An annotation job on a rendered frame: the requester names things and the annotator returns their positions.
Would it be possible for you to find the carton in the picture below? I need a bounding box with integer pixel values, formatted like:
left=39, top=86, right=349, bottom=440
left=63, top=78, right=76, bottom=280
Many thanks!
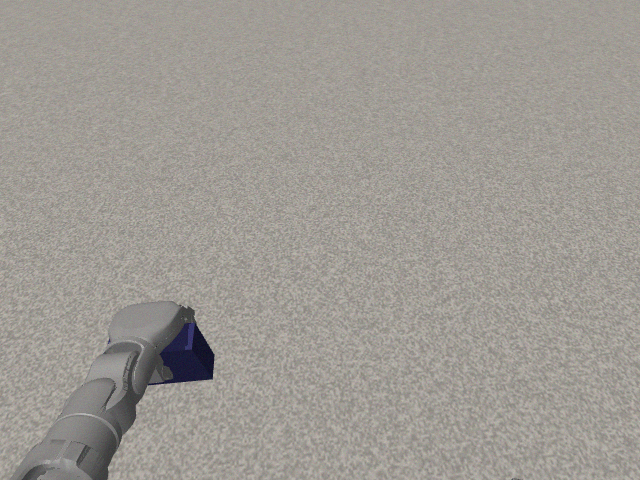
left=108, top=322, right=215, bottom=385

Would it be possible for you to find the left robot arm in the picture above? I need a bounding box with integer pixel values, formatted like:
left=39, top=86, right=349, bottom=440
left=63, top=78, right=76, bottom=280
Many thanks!
left=10, top=336, right=158, bottom=480

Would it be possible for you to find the left robot hand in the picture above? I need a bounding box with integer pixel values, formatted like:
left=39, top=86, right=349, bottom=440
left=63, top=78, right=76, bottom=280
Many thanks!
left=108, top=301, right=197, bottom=384

